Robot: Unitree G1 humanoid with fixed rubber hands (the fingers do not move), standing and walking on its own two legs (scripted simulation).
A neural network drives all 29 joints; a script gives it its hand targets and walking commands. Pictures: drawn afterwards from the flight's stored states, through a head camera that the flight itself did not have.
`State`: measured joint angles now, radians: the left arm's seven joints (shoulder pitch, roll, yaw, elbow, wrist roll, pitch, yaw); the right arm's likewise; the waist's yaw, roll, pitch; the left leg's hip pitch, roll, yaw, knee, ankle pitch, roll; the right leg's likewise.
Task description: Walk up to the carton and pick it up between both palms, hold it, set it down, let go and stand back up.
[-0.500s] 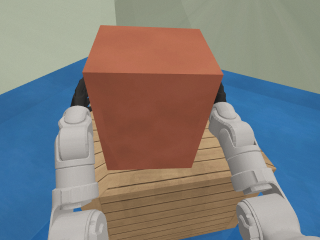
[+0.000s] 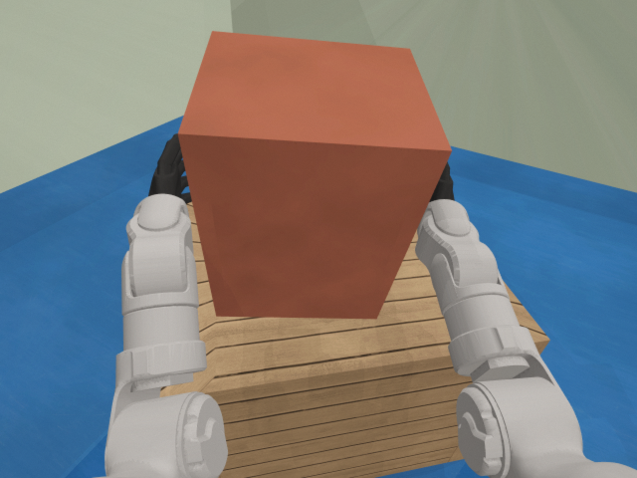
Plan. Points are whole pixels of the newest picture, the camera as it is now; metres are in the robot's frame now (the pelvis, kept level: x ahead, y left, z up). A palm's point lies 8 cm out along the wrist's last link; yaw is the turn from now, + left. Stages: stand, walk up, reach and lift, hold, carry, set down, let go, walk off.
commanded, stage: set down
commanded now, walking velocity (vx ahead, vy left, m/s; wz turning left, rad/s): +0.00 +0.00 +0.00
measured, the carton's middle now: (305, 193) +0.40 +0.01 +0.21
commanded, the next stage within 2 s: none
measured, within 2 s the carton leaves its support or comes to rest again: neither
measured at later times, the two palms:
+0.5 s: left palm (190, 237) +0.40 +0.16 +0.14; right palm (419, 225) +0.40 -0.15 +0.16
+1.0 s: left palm (201, 247) +0.40 +0.15 +0.12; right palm (420, 237) +0.41 -0.16 +0.13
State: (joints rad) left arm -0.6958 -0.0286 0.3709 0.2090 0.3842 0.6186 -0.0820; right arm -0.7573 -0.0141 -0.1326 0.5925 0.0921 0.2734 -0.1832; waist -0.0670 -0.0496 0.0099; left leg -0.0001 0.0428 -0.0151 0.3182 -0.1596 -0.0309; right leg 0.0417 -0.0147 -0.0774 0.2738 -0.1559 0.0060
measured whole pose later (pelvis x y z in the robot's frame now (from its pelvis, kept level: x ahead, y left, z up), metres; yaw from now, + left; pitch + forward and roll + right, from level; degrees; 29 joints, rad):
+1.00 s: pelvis +0.02 -0.01 +0.00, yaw +0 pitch -2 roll -1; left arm -0.66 -0.04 0.33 0.56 0.31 0.27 0.01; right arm -0.71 -0.01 -0.28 0.87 -0.09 -0.11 -0.11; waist -0.01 -0.04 0.02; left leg -0.11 0.05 -0.02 0.30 -0.15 -0.05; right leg -0.06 0.00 -0.08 0.25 -0.15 0.00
